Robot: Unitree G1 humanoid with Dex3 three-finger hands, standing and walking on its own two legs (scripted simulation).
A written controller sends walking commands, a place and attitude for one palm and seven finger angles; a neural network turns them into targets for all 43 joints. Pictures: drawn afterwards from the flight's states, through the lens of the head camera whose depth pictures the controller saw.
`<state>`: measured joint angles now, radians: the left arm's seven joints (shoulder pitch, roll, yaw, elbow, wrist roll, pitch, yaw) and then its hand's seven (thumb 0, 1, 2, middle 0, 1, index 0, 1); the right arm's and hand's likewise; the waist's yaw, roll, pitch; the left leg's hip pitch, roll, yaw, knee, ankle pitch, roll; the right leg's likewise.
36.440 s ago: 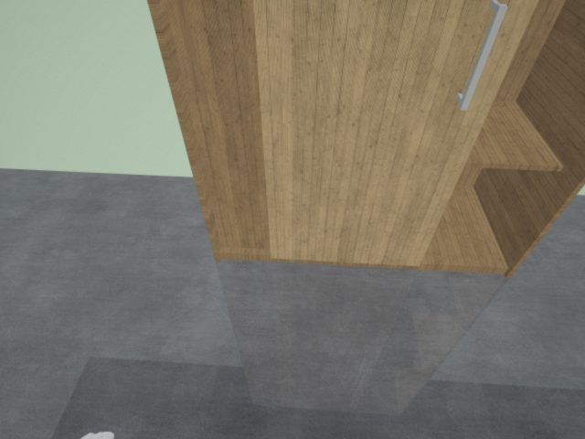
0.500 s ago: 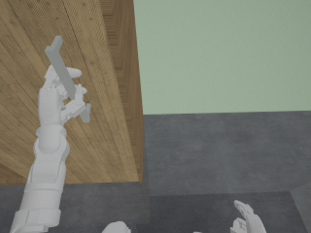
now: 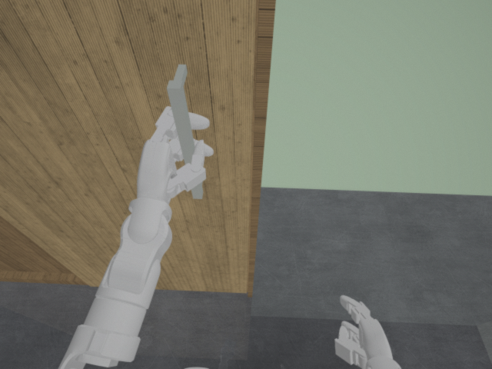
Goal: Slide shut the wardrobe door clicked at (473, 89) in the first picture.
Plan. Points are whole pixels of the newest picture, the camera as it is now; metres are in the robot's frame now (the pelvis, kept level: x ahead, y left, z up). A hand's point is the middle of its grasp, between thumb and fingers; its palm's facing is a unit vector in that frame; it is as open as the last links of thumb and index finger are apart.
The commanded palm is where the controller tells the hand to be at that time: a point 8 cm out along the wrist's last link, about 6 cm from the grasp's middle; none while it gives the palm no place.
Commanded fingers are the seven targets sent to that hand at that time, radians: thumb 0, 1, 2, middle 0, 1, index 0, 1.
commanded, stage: stop walking and hold the door there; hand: left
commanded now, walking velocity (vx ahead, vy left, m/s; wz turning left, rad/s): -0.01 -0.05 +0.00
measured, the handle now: (190, 142) +0.41 +0.14 +0.14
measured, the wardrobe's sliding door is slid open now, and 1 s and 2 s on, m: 0.00 0.00 0.00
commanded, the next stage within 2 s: loosen the grip on the handle in 0.28 s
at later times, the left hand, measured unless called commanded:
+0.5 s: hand (193, 162) +0.36 +0.12 +0.15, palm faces +0.04 -1.00 -0.06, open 6.4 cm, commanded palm +0.32 +0.16 +0.14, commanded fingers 0.00 0.05 0.49 -0.45 -1.40 -0.45 -1.40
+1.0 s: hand (190, 172) +0.35 +0.13 +0.14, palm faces +0.09 -0.99 -0.10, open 14.6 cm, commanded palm +0.32 +0.17 +0.14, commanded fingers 0.00 -0.55 0.20 -0.25 -1.15 -0.25 -1.15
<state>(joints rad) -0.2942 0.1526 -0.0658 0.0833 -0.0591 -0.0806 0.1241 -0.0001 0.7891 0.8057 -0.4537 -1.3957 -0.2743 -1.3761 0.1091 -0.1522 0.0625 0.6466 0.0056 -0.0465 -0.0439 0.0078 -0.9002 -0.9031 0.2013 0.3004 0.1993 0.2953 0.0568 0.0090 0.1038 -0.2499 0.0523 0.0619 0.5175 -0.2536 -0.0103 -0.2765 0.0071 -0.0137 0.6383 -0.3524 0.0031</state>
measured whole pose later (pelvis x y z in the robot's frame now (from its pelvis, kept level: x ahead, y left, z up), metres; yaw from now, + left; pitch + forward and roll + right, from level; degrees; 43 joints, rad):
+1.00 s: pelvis +0.00 +0.00 +0.00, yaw +0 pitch +1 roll +0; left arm -0.27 0.17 0.04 0.27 -0.08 -0.16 0.08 -0.01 -0.53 0.21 -0.29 -1.20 -0.24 -1.17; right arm 0.28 -0.23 0.01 0.71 0.03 -0.17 -0.04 0.01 -0.90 -0.90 0.20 0.30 0.20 0.30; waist 0.00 0.02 -0.03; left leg -0.30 0.05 0.07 0.54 -0.26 -0.01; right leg -0.28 -0.01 -0.01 0.56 -0.30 -0.01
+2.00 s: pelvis +0.00 +0.01 -0.01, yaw +1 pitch +0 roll +0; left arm 0.04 0.24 0.17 0.05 -0.17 -0.20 -0.07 -0.02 -0.55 0.20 -0.25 -1.15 -0.26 -1.15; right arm 0.24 -0.23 0.02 0.66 0.04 -0.16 -0.06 0.01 -0.90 -0.90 0.20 0.30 0.20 0.29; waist 0.03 0.04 -0.05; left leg -0.31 0.04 0.05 0.60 -0.30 -0.01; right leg -0.26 -0.01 -0.02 0.59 -0.33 0.00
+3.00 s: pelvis +0.00 +0.00 +0.00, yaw +3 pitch -4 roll -1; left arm 0.36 0.30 0.25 -0.36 -0.29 0.09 -0.19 -0.02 -0.50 0.22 -0.25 -1.12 -0.26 -1.12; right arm 0.23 -0.24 0.07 0.64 0.05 -0.28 -0.09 0.01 -0.90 -0.90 0.20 0.30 0.20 0.30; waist 0.07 0.06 -0.06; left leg -0.23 0.04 0.01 0.59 -0.30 -0.01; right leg -0.15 -0.01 -0.07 0.55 -0.33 0.00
